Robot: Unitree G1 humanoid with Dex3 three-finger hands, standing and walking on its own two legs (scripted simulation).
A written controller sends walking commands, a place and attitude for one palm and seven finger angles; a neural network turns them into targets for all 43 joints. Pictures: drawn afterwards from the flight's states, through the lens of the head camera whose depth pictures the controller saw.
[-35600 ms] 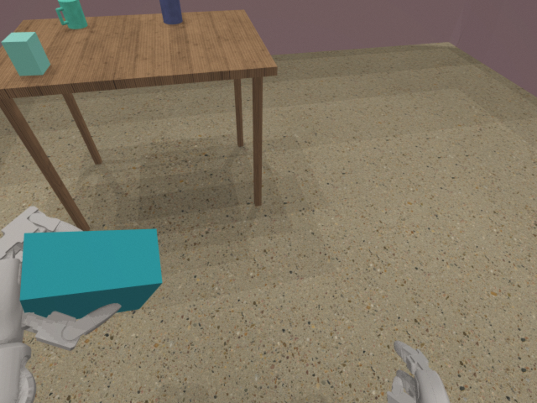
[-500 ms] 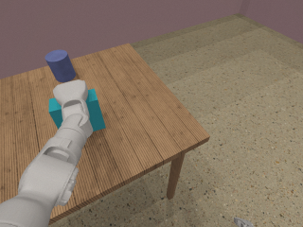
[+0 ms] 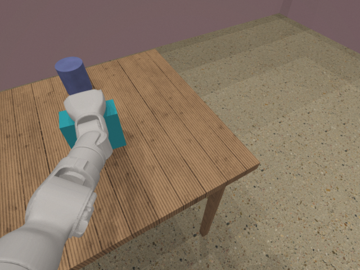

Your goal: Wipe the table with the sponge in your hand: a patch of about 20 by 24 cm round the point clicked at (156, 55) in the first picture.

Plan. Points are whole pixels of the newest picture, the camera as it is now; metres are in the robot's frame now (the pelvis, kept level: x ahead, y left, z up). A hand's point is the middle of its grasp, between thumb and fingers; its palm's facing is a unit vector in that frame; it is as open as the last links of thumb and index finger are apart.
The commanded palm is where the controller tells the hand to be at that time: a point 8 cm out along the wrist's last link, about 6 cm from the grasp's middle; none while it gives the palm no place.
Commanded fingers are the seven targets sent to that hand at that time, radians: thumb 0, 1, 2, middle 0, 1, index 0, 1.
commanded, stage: wipe back along the third lane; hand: left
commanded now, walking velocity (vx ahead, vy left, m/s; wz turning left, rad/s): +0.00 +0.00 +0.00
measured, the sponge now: (97, 135) +0.45 +0.22 +0.02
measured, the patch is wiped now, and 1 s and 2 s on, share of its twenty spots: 1.00 1.00 1.00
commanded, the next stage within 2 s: slide back across to the middle lane in 1.40 s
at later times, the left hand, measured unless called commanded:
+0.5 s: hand (100, 137) +0.40 +0.19 +0.07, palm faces +0.00 -0.03 -1.00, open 10.4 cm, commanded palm +0.37 +0.16 +0.10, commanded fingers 0.00 0.10 1.30 -1.20 -1.60 -1.20 -1.60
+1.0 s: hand (115, 151) +0.36 +0.15 +0.07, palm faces +0.02 -0.03 -1.00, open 10.4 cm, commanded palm +0.32 +0.13 +0.10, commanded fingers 0.00 0.10 1.30 -1.20 -1.60 -1.20 -1.60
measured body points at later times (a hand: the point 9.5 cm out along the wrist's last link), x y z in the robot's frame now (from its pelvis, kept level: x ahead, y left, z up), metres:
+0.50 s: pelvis +0.00 +0.01 +0.00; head +0.00 +0.00 +0.45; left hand +0.40 +0.19 +0.13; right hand +0.21 -0.19 -0.10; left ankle -0.01 +0.06 -0.73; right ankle -0.01 -0.10 -0.73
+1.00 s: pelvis +0.00 -0.02 +0.01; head -0.02 -0.05 +0.46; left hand +0.36 +0.15 +0.13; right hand +0.19 -0.24 -0.10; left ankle -0.01 +0.06 -0.73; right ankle -0.01 -0.10 -0.73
